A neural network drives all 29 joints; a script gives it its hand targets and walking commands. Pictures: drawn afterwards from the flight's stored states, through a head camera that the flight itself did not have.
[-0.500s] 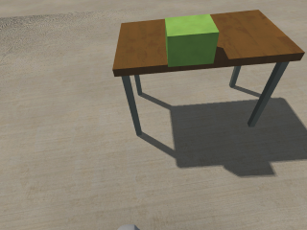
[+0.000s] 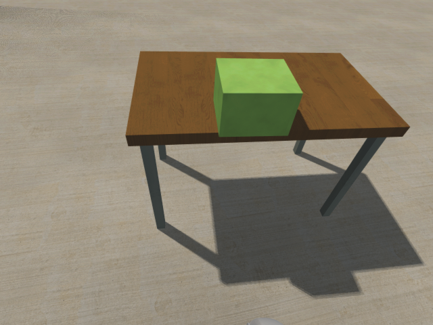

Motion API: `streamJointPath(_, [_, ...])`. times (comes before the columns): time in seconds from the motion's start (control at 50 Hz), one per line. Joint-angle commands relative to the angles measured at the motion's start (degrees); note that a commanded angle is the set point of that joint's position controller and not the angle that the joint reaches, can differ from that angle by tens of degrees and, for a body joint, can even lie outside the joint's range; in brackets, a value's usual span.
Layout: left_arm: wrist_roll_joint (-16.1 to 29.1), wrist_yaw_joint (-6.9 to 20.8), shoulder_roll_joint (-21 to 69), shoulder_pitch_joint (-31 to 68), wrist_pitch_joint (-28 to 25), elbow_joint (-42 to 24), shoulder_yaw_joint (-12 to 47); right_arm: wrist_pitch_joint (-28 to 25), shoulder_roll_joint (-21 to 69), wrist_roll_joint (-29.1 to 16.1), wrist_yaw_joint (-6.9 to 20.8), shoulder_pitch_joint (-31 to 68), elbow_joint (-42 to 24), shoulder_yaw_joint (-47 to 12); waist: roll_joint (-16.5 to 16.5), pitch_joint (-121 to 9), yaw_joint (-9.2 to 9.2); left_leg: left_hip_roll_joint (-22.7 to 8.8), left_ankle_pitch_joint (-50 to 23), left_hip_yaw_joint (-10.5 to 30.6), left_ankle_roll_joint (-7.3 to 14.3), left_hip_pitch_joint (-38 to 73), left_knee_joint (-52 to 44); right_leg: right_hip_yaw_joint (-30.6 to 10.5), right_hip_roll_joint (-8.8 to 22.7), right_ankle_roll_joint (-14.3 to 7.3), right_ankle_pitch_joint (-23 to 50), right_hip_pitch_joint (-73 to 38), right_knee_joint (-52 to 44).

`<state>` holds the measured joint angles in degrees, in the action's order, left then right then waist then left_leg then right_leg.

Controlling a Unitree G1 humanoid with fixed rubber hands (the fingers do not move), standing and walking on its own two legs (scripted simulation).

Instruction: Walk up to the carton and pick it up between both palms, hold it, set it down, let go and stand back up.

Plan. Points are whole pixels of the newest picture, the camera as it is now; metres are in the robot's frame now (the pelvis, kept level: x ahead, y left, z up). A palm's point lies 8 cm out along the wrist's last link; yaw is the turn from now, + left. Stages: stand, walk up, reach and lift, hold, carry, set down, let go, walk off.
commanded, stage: walk up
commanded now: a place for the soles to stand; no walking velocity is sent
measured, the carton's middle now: (252, 97) +0.80 -0.09 -0.02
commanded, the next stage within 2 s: none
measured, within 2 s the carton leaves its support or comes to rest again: neither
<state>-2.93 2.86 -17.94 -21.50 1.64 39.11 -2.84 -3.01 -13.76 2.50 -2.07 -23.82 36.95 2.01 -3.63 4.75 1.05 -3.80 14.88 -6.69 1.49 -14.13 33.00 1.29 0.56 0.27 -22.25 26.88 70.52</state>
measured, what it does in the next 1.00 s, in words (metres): walks ahead: right foot, then left foot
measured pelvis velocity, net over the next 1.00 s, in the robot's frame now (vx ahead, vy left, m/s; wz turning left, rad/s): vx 0.29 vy -0.16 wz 0.11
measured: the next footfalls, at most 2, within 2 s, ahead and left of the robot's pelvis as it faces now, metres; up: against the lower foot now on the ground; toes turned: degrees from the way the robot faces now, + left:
right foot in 0.32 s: +0.26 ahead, -0.21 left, +0.00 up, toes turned -7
left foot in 0.80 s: +0.37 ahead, -0.02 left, +0.00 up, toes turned +9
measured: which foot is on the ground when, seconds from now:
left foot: down 0.00-0.34, up 0.36-0.78, down 0.80-1.00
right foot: up 0.00-0.30, down 0.32-0.84, up 0.86-1.00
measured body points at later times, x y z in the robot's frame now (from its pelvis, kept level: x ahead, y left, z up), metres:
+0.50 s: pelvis +0.17 -0.12 +0.00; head +0.19 -0.14 +0.45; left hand +0.27 +0.15 -0.10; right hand +0.23 -0.39 -0.13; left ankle +0.13 +0.03 -0.64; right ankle +0.22 -0.20 -0.73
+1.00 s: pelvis +0.29 -0.16 -0.01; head +0.31 -0.12 +0.44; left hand +0.34 +0.12 -0.14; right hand +0.41 -0.41 -0.10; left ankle +0.33 -0.03 -0.73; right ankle +0.29 -0.29 -0.66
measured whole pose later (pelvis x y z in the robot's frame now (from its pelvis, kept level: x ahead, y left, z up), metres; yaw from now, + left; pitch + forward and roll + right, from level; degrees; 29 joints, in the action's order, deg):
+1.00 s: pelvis +0.29 -0.16 -0.01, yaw +6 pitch -3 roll -1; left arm -1.8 0.9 -17.9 -18.9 4.0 38.6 -1.3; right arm -0.5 -12.5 1.6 -3.1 -18.9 35.5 2.1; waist -4.0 6.3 1.1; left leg -1.9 13.5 -1.6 1.2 -18.3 35.1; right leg 2.1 3.2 1.6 -28.0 25.9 65.5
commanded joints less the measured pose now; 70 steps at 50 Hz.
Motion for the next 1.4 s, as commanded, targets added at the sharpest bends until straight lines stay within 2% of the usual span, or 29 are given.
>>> streamJointPath(0.0, [0.7, 2.0, -0.2, -0.7, -0.8, -4.2, -0.4, -2.5, -10.5, -0.3, 0.0, -1.3, -1.0, 2.9, 11.1, 2.8, -1.64, -10.5, 1.3, 11.9, 10.0, -2.3, -20.4, -2.1, 4.4, 1.6, 9.3, 6.4, -5.8])
streamJointPath(0.18, [0.3, 2.1, -0.4, 12.2, -2.0, -6.7, -0.7, -2.2, -13.2, 0.2, 0.9, -7.9, -0.1, 3.7, 12.3, 0.3, 2.03, -13.0, -13.2, 7.8, 9.7, 6.8, -14.8, 0.4, 6.0, 0.0, 12.9, 2.1, -30.9])
streamJointPath(0.22, [0.3, 1.7, -0.8, 9.8, -2.5, -6.1, -1.4, -1.4, -14.2, 0.4, 0.8, -6.8, -0.9, 4.0, 12.2, 0.1, 0.57, -14.9, -12.4, 8.3, 9.5, 4.0, -12.7, 0.0, 5.7, -1.2, 11.0, -4.8, -34.4])
streamJointPath(0.26, [-0.1, 0.8, -3.4, 0.5, -3.4, -3.3, -2.8, -0.6, -12.6, 0.2, 0.9, -6.2, -1.5, 3.3, 6.1, -2.3, -4.2, -12.4, -10.6, 5.4, 7.4, -2.1, -0.8, 0.4, 3.6, -2.6, 12.8, -19.2, -39.4])
streamJointPath(0.28, [-0.4, 0.1, -7.0, -6.1, -3.9, -0.9, -4.1, -0.3, -8.9, 0.2, 1.1, -9.6, -1.6, 1.9, -2.3, -6.9, -6.61, -7.3, -7.8, 1.8, 4.7, -4.9, 14.0, -2.0, 3.7, -4.2, 11.3, -27.6, -40.6])
streamJointPath(0.3, [-1.6, -0.6, -10.6, -9.2, -4.1, -0.3, -4.6, 0.0, -4.0, 0.3, 1.8, -13.9, -2.6, 0.1, -14.1, -11.3, -6.99, -1.6, 10.9, 0.1, 2.2, -13.2, 27.4, -15.4, 14.7, -7.1, 6.5, -35.0, -42.3])
streamJointPath(0.32, [0.0, -1.8, -14.5, -7.2, -3.5, -1.9, -5.3, 0.9, -4.8, -1.3, 1.7, -15.0, -4.7, 0.9, -15.4, -9.4, -6.7, 3.9, 19.9, 1.9, -0.3, -22.1, 34.1, -32.3, 22.0, -12.5, 1.8, -35.1, -51.0])
streamJointPath(0.34, [2.0, -2.5, -13.7, -5.4, -2.8, -1.8, -5.6, 2.1, -7.8, -0.8, 1.2, -10.1, -4.3, 2.2, -11.0, -7.8, -8.15, 1.2, 20.1, 5.3, 0.0, -22.2, 40.1, -35.6, 23.7, -15.4, -7.2, -29.2, -55.6])
streamJointPath(0.42, [1.2, -2.8, -6.5, 1.7, -3.0, -2.8, -2.1, 2.1, -6.5, -1.8, 1.7, -5.8, -4.3, 2.7, -5.0, 3.3, -3.0, -0.5, 8.2, 11.7, -0.2, -17.3, 36.2, -13.2, 16.4, -7.6, 15.9, -13.0, -53.7])
streamJointPath(0.46, [0.7, -2.6, -4.6, 3.0, -3.4, -2.3, -1.6, 1.6, -6.1, -1.3, 2.1, -7.5, -3.5, 2.8, -3.5, 1.0, -1.55, 0.1, 5.3, 10.9, -0.6, -15.5, 33.9, -10.4, 14.5, -7.9, 14.0, -13.4, -54.1])
streamJointPath(0.56, [0.4, -2.3, -5.0, 1.1, -4.1, -2.1, -1.2, 1.9, -4.8, -0.6, 2.0, -3.0, -3.6, 2.6, -3.7, 1.7, -3.05, 0.8, 0.9, 8.2, -2.1, -18.2, 22.7, -6.5, 14.4, -9.9, 13.3, -15.9, -55.8])
streamJointPath(0.66, [-0.1, -1.6, -6.7, -3.4, -2.7, -2.2, -0.8, 0.9, -3.7, -1.5, 1.1, 4.6, -5.9, 2.2, -5.1, 1.1, -6.08, 2.9, -1.0, 2.5, -1.2, -11.4, 6.9, -1.3, 12.9, -9.1, 26.6, -16.8, -48.8])
streamJointPath(0.7, [0.2, -1.8, -7.3, -4.0, -2.0, -2.2, -0.6, 0.7, -3.7, -1.0, 0.7, 3.3, -5.8, 2.3, -2.2, -1.2, -4.65, 4.2, -4.3, 2.0, -0.2, -4.6, 3.8, -0.3, 13.7, -8.3, 30.4, -14.8, -43.5])
streamJointPath(0.76, [1.1, -1.8, -7.3, -1.9, -2.1, -3.5, 0.7, 0.4, -8.1, -0.1, -0.5, -6.7, -3.8, 3.9, 4.5, -7.1, 2.13, 1.2, -13.2, 7.7, 4.3, 13.5, -4.1, 4.1, 9.7, -2.9, 26.8, -5.8, -27.0])
streamJointPath(0.78, [1.0, -1.8, -4.2, -3.0, -2.2, -4.7, 1.8, 0.4, -11.7, 1.2, -0.8, -10.5, -4.1, 5.1, 14.6, -11.0, 5.13, -12.9, -12.3, 27.1, 11.1, 20.3, -6.3, 7.7, 4.8, 0.1, 11.0, 2.5, -9.2])
streamJointPath(0.8, [0.0, -1.9, -4.6, -7.0, -1.0, -5.1, 1.3, 1.0, -13.2, 1.4, -1.4, -10.1, -4.8, 5.3, 14.8, -10.3, 2.5, -23.2, -13.3, 44.0, 16.5, 19.7, -9.2, 4.1, 1.0, 1.5, -14.7, 7.2, 0.0])
streamJointPath(0.82, [0.3, -2.3, -6.8, -5.7, 1.2, -4.5, 0.4, 2.2, -15.0, -0.3, -1.9, -8.6, -3.7, 6.5, 15.0, -9.7, 3.55, -26.7, -3.9, 47.2, 22.7, 16.7, -10.4, 1.6, 3.1, 0.9, -16.4, 9.8, 4.9])
streamJointPath(0.84, [0.1, -2.7, -8.1, -1.1, 2.1, -5.1, -0.2, 2.5, -13.3, -1.1, -2.1, -6.0, -4.1, 5.7, 12.7, -7.2, 3.31, -23.8, 2.3, 45.1, 21.4, 10.0, -13.6, -0.7, 3.9, 0.8, -14.6, 9.5, 5.7])
streamJointPath(0.88, [0.6, -2.6, -7.2, 2.8, 2.3, -5.8, -0.9, 2.1, -9.3, -1.0, -2.1, -0.7, -4.9, 3.7, 7.0, 0.3, 2.55, -14.3, -1.9, 28.4, 14.2, -2.3, -15.3, -3.3, 4.7, 1.4, -8.6, 4.7, 1.3])
streamJointPath(0.96, [2.4, -1.6, 0.2, -4.9, 0.3, -3.3, 1.4, 1.3, -9.4, -1.7, -0.5, 9.4, -5.1, 2.5, 14.7, -0.9, -2.61, -4.7, -16.9, 11.2, 10.0, -10.2, -10.0, 0.3, 2.8, 2.2, -1.0, -6.6, -15.6])
streamJointPath(1.02, [3.1, -1.9, -0.8, -1.8, -1.1, -4.0, 1.2, 2.5, -9.8, -2.1, 0.5, 8.1, -4.7, 2.5, 18.2, -4.4, -0.87, -3.9, -15.6, 11.4, 10.6, -6.7, -5.5, 2.5, 1.5, 3.2, 3.4, -8.9, -26.7])
streamJointPath(1.06, [2.6, -2.9, -2.7, -3.3, -1.9, -3.7, 0.0, 3.6, -11.5, -2.0, 1.3, 9.2, -5.2, 2.3, 14.3, -8.2, -2.43, -3.8, -17.0, 11.2, 9.3, -6.8, 2.0, 4.7, -0.1, 2.6, 14.3, -16.5, -36.8])
streamJointPath(1.1, [1.9, -3.7, -6.8, -2.3, -2.5, -4.5, -1.2, 4.0, -9.4, -2.7, 2.1, 7.5, -5.6, 1.4, 5.0, -10.0, -3.15, -2.6, -8.7, 10.6, 4.2, -11.3, 8.9, -0.9, 2.7, 0.7, 21.2, -21.6, -42.7])
streamJointPath(1.12, [0.8, -3.9, -9.6, 0.2, -2.6, -6.1, -1.6, 4.0, -6.3, -3.3, 2.5, 3.7, -6.1, 0.4, -4.2, -10.8, -1.42, 0.8, 3.9, 7.6, 0.2, -15.4, 14.1, -15.2, 13.6, -3.0, 16.9, -20.9, -45.9])
streamJointPath(1.14, [1.9, -4.2, -14.2, 3.5, -1.9, -8.0, -2.8, 4.9, -6.8, -2.2, 1.9, 2.2, -6.2, 0.8, -9.0, -8.0, -1.15, 3.0, 19.4, 6.5, -2.3, -12.3, 20.6, -24.4, 23.3, -11.6, 15.1, -11.2, -50.2])
streamJointPath(1.16, [2.2, -4.2, -15.6, 6.8, -1.6, -8.5, -3.9, 6.3, -8.5, -0.8, 1.5, 3.7, -4.9, 1.5, -11.5, -5.3, -1.69, 1.1, 19.2, 8.9, -2.7, -9.8, 27.7, -29.1, 26.4, -17.5, 5.1, -3.4, -53.3])
streamJointPath(1.26, [1.2, -4.6, -7.8, 4.2, -2.3, -7.6, -1.1, 5.8, -7.5, -1.1, 2.2, 5.0, -3.1, 1.6, -8.3, -1.7, -1.72, 0.4, 16.1, 9.7, -3.5, -12.7, 20.7, -13.5, 13.1, -9.6, 20.7, -10.6, -47.4])
streamJointPath(1.34, [1.0, -4.4, -8.5, 3.1, -1.7, -8.3, -1.9, 5.4, -7.2, -1.0, 2.6, 6.8, -3.4, 1.5, -11.8, -6.5, -2.83, 2.1, 16.2, 5.3, -4.1, -9.4, 8.6, -13.4, 11.8, -10.5, 19.2, -16.4, -43.9])
streamJointPath(1.38, [1.0, -4.2, -9.0, 3.8, -1.5, -8.8, -1.8, 4.6, -7.7, -1.2, 2.9, 4.3, -2.5, 2.0, -9.2, -8.5, -0.84, 3.7, 4.9, 3.1, -2.7, -1.2, -3.1, -10.7, 10.7, -8.7, 19.8, -13.5, -40.3])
